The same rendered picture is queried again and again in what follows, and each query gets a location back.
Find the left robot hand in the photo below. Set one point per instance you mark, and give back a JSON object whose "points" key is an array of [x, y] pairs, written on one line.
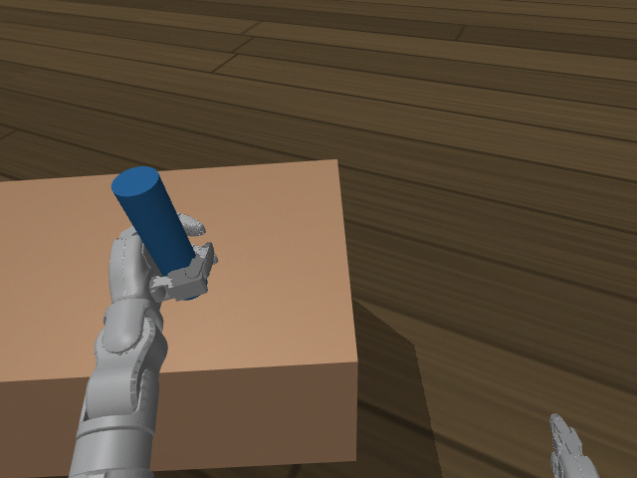
{"points": [[132, 272]]}

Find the right robot hand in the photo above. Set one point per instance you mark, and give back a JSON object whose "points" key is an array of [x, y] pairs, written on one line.
{"points": [[567, 460]]}

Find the can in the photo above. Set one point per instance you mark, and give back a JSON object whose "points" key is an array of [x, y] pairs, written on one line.
{"points": [[145, 201]]}

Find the left robot arm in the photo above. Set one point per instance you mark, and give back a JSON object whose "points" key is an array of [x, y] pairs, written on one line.
{"points": [[118, 418]]}

